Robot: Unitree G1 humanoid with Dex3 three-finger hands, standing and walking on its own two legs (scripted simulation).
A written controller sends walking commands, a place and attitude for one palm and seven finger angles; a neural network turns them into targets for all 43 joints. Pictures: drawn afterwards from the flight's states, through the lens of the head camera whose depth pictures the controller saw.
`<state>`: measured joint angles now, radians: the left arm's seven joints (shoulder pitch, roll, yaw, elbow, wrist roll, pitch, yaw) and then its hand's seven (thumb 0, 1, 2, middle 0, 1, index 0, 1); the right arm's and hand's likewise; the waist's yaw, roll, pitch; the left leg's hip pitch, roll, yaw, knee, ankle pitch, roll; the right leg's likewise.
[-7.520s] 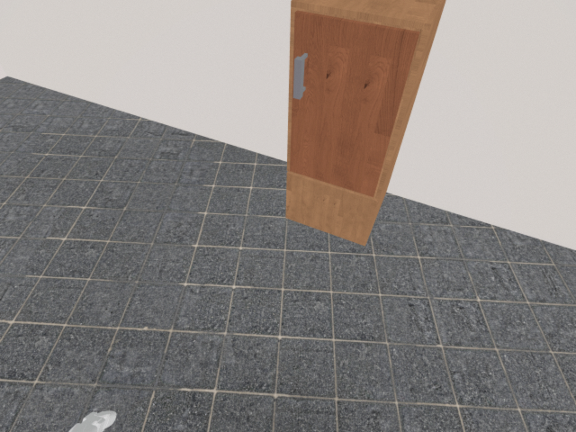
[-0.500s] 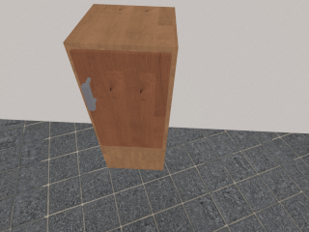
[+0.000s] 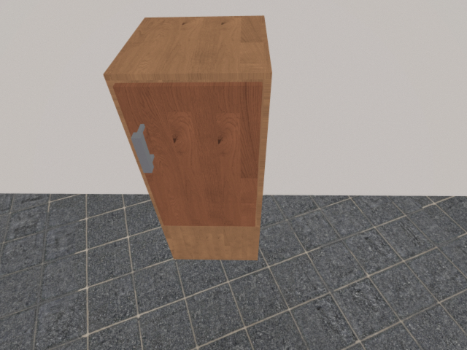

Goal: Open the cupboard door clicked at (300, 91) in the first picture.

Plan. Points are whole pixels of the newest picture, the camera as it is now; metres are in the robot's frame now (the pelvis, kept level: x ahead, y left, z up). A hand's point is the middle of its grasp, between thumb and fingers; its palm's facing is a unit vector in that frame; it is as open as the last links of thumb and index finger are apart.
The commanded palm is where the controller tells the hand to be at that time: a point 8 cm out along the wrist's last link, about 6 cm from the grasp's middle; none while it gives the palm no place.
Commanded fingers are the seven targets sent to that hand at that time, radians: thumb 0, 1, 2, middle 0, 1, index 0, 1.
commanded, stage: look again from close up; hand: left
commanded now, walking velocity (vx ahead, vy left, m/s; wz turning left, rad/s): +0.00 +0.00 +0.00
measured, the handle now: (145, 148) +0.61 +0.28 -0.03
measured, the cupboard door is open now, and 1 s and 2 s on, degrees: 0 0 0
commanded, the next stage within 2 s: shuffle to correct the standing spot in 0.22 s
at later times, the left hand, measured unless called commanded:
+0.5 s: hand out of the picture +0.00 +0.16 -0.18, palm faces +0.05 -0.98 -0.17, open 7.3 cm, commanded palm none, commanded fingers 0.00 0.90 0.90 -0.20 -0.30 -0.20 -0.30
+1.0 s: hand out of the picture +0.15 +0.20 -0.16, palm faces +0.05 -0.96 -0.26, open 7.3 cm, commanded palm none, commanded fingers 0.00 0.90 0.90 -0.20 -0.30 -0.20 -0.30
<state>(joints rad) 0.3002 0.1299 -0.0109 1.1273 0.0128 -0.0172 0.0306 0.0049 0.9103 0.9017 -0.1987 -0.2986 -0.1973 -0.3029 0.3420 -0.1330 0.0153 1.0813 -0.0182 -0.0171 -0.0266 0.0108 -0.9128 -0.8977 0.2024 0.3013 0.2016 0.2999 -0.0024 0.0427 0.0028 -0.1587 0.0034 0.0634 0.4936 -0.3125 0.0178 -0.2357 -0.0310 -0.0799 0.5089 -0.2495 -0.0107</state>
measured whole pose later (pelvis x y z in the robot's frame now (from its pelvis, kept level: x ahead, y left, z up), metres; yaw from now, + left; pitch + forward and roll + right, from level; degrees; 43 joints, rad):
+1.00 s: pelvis +0.07 +0.02 -0.01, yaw +2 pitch -1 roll +2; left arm 0.16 0.14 0.03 1.00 0.02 -0.04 0.03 0.00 0.92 0.90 -0.20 -0.30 -0.19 -0.30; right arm 0.36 -0.13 -0.01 1.10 0.00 -0.01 -0.04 0.01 -0.91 -0.90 0.21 0.30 0.20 0.30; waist -0.01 0.05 0.08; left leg -0.18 -0.05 0.05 0.74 -0.52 0.03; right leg -0.31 -0.03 -0.13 0.65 -0.32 -0.07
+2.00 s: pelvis +0.06 +0.08 +0.00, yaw -1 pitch +0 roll +1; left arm 0.28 0.13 -0.01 1.11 0.02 -0.01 0.03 0.01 0.93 0.90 -0.20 -0.30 -0.20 -0.30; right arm 0.30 -0.16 0.00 1.08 -0.02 -0.02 -0.02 0.01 -0.91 -0.90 0.20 0.30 0.20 0.30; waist 0.00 0.03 0.03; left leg -0.22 -0.04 0.10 0.41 -0.21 0.06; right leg -0.24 -0.03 -0.03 0.49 -0.26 -0.01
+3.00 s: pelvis +0.05 +0.02 -0.08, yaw -1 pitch +13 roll +2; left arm 0.42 0.17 0.23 0.26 -0.29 -0.57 -0.34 0.01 0.54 0.75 -0.23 -0.53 -0.23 -0.54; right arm 0.10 -0.29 -0.09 0.50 0.01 -0.23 -0.05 0.01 -0.91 -0.90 0.20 0.30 0.20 0.30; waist 0.04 -0.05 -0.13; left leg -0.82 -0.01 -0.06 1.08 -0.49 -0.04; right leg -0.82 0.04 -0.07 1.11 -0.52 -0.09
